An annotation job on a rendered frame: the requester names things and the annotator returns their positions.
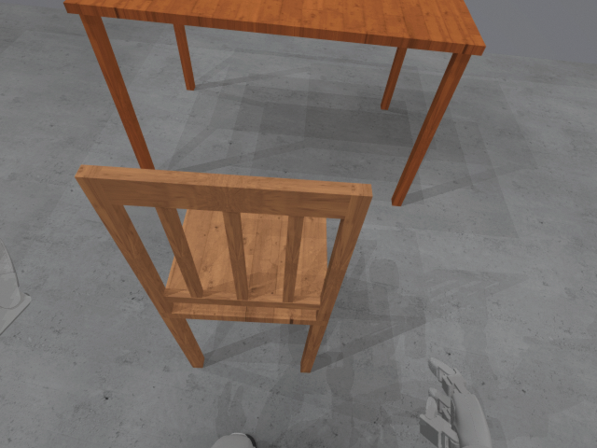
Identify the robot right hand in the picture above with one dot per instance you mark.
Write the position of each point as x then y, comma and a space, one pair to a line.
463, 421

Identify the table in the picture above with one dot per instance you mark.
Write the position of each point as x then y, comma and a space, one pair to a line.
438, 25

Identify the chair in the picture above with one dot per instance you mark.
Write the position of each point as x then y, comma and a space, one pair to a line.
251, 249

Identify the robot left hand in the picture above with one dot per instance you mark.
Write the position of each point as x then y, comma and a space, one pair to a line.
12, 301

